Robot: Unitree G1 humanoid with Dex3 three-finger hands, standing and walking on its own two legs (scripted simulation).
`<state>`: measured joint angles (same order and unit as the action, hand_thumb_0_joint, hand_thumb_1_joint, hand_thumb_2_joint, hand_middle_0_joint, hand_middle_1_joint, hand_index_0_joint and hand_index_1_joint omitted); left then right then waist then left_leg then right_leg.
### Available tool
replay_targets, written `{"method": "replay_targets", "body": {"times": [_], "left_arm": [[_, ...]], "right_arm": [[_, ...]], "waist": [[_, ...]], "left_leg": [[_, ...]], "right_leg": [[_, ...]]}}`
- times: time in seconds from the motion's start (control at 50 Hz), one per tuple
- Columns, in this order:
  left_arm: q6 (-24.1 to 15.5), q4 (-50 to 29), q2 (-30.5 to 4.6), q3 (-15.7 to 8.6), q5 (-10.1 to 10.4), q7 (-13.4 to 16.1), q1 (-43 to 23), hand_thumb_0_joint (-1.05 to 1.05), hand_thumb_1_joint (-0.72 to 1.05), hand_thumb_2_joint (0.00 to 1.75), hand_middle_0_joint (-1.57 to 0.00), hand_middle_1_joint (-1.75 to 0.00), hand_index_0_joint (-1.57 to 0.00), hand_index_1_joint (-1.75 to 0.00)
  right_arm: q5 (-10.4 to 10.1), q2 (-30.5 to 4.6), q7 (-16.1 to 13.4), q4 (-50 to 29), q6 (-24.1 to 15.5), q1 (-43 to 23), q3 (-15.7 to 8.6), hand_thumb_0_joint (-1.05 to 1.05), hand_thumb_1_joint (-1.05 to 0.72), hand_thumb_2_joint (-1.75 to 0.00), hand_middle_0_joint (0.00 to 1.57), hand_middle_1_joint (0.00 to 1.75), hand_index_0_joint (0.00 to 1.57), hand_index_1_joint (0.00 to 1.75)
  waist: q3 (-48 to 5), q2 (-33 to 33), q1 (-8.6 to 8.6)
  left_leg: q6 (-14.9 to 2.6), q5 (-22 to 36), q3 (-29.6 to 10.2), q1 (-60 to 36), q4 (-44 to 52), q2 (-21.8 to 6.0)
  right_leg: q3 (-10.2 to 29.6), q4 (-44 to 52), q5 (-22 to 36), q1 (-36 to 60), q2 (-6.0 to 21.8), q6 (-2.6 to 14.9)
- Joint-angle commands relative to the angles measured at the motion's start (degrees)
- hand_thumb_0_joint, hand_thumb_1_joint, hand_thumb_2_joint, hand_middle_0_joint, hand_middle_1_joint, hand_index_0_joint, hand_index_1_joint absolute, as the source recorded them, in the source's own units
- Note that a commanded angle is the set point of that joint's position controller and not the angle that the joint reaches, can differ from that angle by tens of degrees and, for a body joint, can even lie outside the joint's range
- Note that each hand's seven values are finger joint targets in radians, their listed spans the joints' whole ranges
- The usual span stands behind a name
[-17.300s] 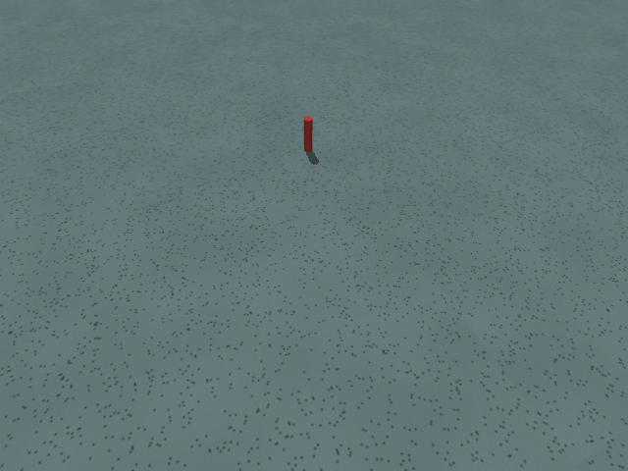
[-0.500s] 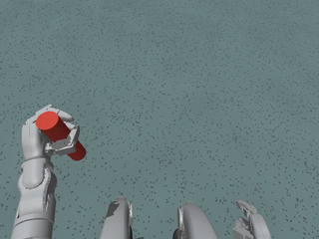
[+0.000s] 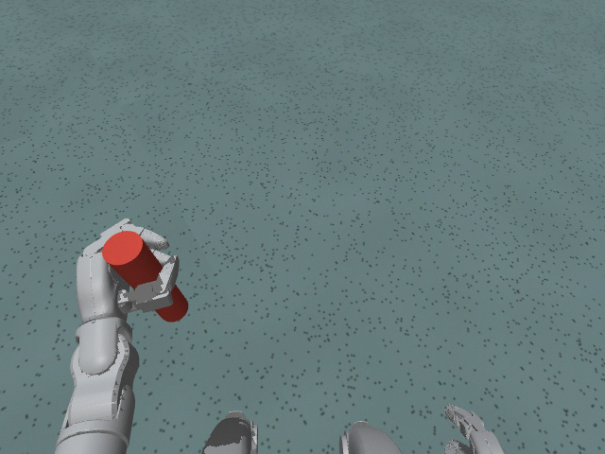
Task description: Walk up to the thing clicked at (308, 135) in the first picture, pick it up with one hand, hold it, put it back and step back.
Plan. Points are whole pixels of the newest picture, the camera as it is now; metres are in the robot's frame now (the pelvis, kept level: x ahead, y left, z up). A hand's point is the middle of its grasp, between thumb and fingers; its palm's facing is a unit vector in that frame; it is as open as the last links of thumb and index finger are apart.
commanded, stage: lift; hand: left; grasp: from the side
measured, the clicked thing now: (152, 282) +0.34 +0.20 +0.00
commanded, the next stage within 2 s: hold in 0.44 s
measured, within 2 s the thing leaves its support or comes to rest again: neither
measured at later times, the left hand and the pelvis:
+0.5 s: hand (160, 259) +0.34 +0.18 +0.06, palm faces +0.27 -0.96 -0.02, open 5.7 cm; pelvis +0.01 -0.01 +0.02, yaw +0 degrees
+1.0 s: hand (161, 250) +0.35 +0.17 +0.08, palm faces +0.27 -0.96 -0.02, open 5.7 cm; pelvis +0.02 -0.01 +0.03, yaw +0 degrees
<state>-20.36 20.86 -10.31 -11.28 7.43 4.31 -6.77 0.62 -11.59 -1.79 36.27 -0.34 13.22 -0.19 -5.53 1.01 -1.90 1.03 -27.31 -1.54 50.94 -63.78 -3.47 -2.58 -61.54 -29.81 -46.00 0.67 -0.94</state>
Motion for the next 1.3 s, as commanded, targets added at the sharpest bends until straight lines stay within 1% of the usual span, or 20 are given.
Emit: {"method": "replay_targets", "body": {"times": [0.0,0.28,0.34,0.36,0.4,0.42,0.44,0.48,0.56,0.58,0.76,0.84,0.9,0.92,0.98,1.04,1.08,1.14,1.18,1.28], "left_arm": [[-5.0,-14.2,-7.3,-1.8,0.1,0.7,-14.1,0.0,0.38,1.15,-1.18,-1.24,-1.19,-1.24],[-5.3,-16.4,-5.6,0.1,0.0,1.7,-15.1,0.0,0.4,1.15,-1.16,-1.22,-1.18,-1.22],[-4.7,-11.4,-5.1,-0.5,-0.1,1.6,-10.7,0.0,0.41,1.15,-1.18,-1.23,-1.19,-1.23],[-5.1,-15.9,-6.3,-0.5,-0.2,1.8,-14.4,0.0,0.41,1.15,-1.18,-1.23,-1.19,-1.23],[-4.9,-11.4,-5.1,-0.4,-0.2,1.8,-11.6,0.0,0.41,1.17,-1.2,-1.25,-1.21,-1.25],[-5.6,-18.1,-6.3,-0.4,0.0,2.0,-15.7,0.0,0.41,1.17,-1.19,-1.25,-1.21,-1.25],[-5.1,-12.3,-5.8,-1.2,0.0,1.9,-12.6,0.0,0.43,1.17,-1.19,-1.25,-1.2,-1.25],[-5.4,-16.5,-6.2,-0.3,0.3,1.6,-14.7,0.0,0.42,1.17,-1.2,-1.25,-1.21,-1.25],[-5.1,-15.3,-6.3,-0.9,0.1,1.8,-13.6,0.0,0.44,1.1,-1.21,-1.25,-1.23,-1.25],[-4.6,-11.8,-4.5,0.2,0.0,1.7,-11.0,0.0,0.44,1.11,-1.23,-1.27,-1.24,-1.26],[-5.3,-15.8,-6.6,-0.9,-0.3,2.4,-14.8,0.0,0.49,1.12,-1.23,-1.27,-1.25,-1.26],[-5.1,-13.0,-4.7,-0.1,0.1,2.0,-12.2,0.0,0.49,1.15,-1.24,-1.29,-1.26,-1.28],[-5.5,-17.3,-7.2,-0.9,-0.4,2.5,-15.7,0.0,0.5,1.15,-1.25,-1.29,-1.26,-1.28],[-4.6,-11.7,-4.6,0.1,-0.4,2.2,-11.2,0.0,0.5,1.15,-1.25,-1.28,-1.26,-1.28],[-4.5,-11.9,-4.3,-0.1,0.0,2.2,-10.4,0.0,0.49,1.14,-1.24,-1.28,-1.26,-1.28],[-5.0,-16.4,-6.3,-0.3,-0.4,2.1,-14.7,0.0,0.52,1.13,-1.23,-1.27,-1.25,-1.26],[-4.4,-12.5,-5.0,-0.4,-0.1,2.0,-10.9,0.0,0.51,1.15,-1.24,-1.29,-1.26,-1.28],[-4.8,-17.0,-6.0,-0.4,0.0,2.0,-13.8,0.0,0.52,1.15,-1.23,-1.28,-1.24,-1.27],[-4.1,-13.3,-4.4,0.2,0.1,2.0,-11.1,0.0,0.49,1.16,-1.25,-1.3,-1.27,-1.29],[-4.3,-14.1,-5.6,-0.4,-0.2,1.8,-12.9,0.0,0.51,1.16,-1.24,-1.3,-1.26,-1.29]], "right_arm": [[0.2,-7.7,-0.7,-6.0,-2.2,0.3,-2.7,0.0,-0.89,-0.89,0.2,0.3,0.2,0.3],[0.2,-7.8,-0.7,-6.0,-2.0,-0.9,-2.9,0.0,-0.9,-0.9,0.2,0.3,0.2,0.3],[0.3,-7.7,-0.6,-5.2,-1.7,-0.4,-2.8,0.0,-0.9,-0.9,0.2,0.3,0.2,0.3],[0.3,-7.6,-0.6,-5.6,-1.8,-0.8,-2.8,0.0,-0.9,-0.9,0.2,0.3,0.2,0.3],[0.3,-7.7,-0.6,-5.7,-1.6,-1.1,-2.8,0.0,-0.9,-0.9,0.2,0.3,0.2,0.3],[0.3,-7.5,-0.6,-6.0,-1.6,-1.3,-2.8,0.0,-0.9,-0.9,0.2,0.3,0.2,0.3],[0.3,-7.7,-0.6,-5.5,-1.4,-0.9,-2.8,0.0,-0.9,-0.9,0.2,0.3,0.2,0.3],[0.3,-7.8,-0.6,-5.7,-1.4,-0.8,-2.8,0.0,-0.9,-0.9,0.2,0.3,0.2,0.3],[0.1,-7.5,-0.6,-5.5,-1.3,-1.1,-2.8,0.0,-0.91,-0.9,0.2,0.3,0.2,0.3],[0.2,-7.3,-0.6,-5.7,-1.2,-1.4,-2.6,0.0,-0.91,-0.9,0.2,0.3,0.2,0.3],[0.2,-7.8,-0.4,-5.8,-0.9,-1.2,-2.9,0.0,-0.91,-0.9,0.2,0.3,0.2,0.3],[0.3,-7.8,-0.2,-5.7,-0.7,-1.2,-2.9,0.0,-0.91,-0.9,0.2,0.3,0.2,0.3],[0.2,-7.8,-0.2,-5.7,-0.6,-1.1,-3.0,0.0,-0.91,-0.9,0.2,0.3,0.2,0.3],[0.1,-7.5,-0.3,-6.1,-0.5,-1.7,-2.7,0.0,-0.91,-0.9,0.2,0.3,0.2,0.3],[0.0,-7.7,-0.2,-6.2,-0.8,-2.3,-2.9,0.0,-0.91,-0.9,0.2,0.3,0.2,0.3],[0.1,-8.0,-0.1,-6.1,-0.7,-1.9,-3.0,0.0,-0.91,-0.9,0.2,0.3,0.2,0.3],[0.0,-7.6,-0.1,-6.1,-0.7,-2.3,-2.8,0.0,-0.91,-0.9,0.2,0.3,0.2,0.3],[0.0,-7.4,-0.3,-5.8,-0.7,-2.0,-2.7,0.0,-0.91,-0.9,0.2,0.3,0.2,0.3],[-0.2,-7.7,-0.3,-6.0,-1.1,-2.9,-2.8,0.0,-0.91,-0.9,0.2,0.3,0.2,0.3],[-0.1,-7.6,-0.4,-5.9,-1.1,-2.7,-2.8,0.0,-0.91,-0.9,0.2,0.3,0.2,0.3]], "waist": [[-17.5,2.3,0.14],[-16.9,2.1,-0.11],[-15.4,0.4,0.06],[-15.3,1.5,0.45],[-14.2,0.6,0.16],[-16.3,2.2,0.64],[-15.8,0.6,0.24],[-17.0,1.2,0.27],[-15.9,0.3,0.52],[-14.2,-0.7,0.01],[-15.1,1.3,0.62],[-14.9,0.4,0.49],[-15.5,1.9,0.76],[-12.8,-1.1,0.4],[-12.6,-0.8,0.96],[-14.6,1.2,0.6],[-11.9,0.0,0.85],[-15.0,0.8,0.83],[-11.1,-0.8,0.59],[-12.5,-0.5,0.77]], "left_leg": [[-1.1,13.0,0.1,-16.5,10.5,1.8],[-1.0,15.7,0.9,-21.2,13.5,1.8],[-1.06,15.9,0.5,-20.3,14.0,1.9],[-0.99,15.3,0.8,-20.5,14.4,1.9],[-0.95,14.9,0.7,-20.9,14.9,2.0],[-0.84,15.6,1.0,-21.5,15.0,2.1],[-0.91,15.7,0.6,-21.8,15.1,2.0],[-1.07,17.2,1.2,-22.1,14.8,2.1],[-1.28,18.3,1.5,-22.7,15.1,2.1],[-1.32,17.5,1.3,-22.0,15.4,2.2],[-1.07,20.2,1.5,-25.3,16.8,2.1],[-1.11,21.6,1.3,-25.6,17.1,2.0],[-1.03,20.9,1.7,-26.8,17.8,2.1],[-1.1,19.1,1.7,-25.4,18.3,2.2],[-1.02,18.5,1.7,-25.8,19.1,2.1],[-0.85,20.0,1.5,-27.6,19.4,2.1],[-0.99,19.0,1.7,-26.1,19.5,2.3],[-1.13,20.2,2.1,-27.9,19.5,2.5],[-1.07,18.2,1.9,-26.9,20.2,2.3],[-1.13,17.7,2.1,-27.2,20.6,2.6]], "right_leg": [[0.0,10.5,16.9,7.8,-1.3,1.35],[0.4,13.5,20.1,11.7,-1.2,1.08],[0.0,13.8,20.0,12.6,-1.3,1.03],[0.2,14.3,19.7,13.0,-1.2,1.01],[0.1,14.6,19.1,12.8,-1.3,1.03],[0.3,14.7,19.9,14.5,-1.1,0.96],[0.1,14.7,19.8,14.2,-1.3,0.97],[0.6,15.2,21.9,15.6,-1.1,0.72],[0.9,16.0,23.6,16.3,-1.0,0.47],[0.6,16.2,22.7,16.2,-1.1,0.42],[0.5,17.0,24.4,17.7,-1.4,0.68],[0.3,17.3,25.3,18.8,-1.5,0.72],[0.6,18.2,25.0,19.0,-1.2,0.63],[0.5,18.7,23.9,19.3,-1.2,0.41],[0.3,19.1,22.8,19.3,-1.4,0.59],[0.3,18.9,23.8,20.0,-1.5,0.77],[0.3,19.6,23.3,19.8,-1.4,0.55],[0.9,20.1,25.0,21.8,-1.0,0.25],[0.5,20.4,23.0,20.2,-1.2,0.41],[0.8,21.1,22.6,21.4,-0.9,0.29]]}}
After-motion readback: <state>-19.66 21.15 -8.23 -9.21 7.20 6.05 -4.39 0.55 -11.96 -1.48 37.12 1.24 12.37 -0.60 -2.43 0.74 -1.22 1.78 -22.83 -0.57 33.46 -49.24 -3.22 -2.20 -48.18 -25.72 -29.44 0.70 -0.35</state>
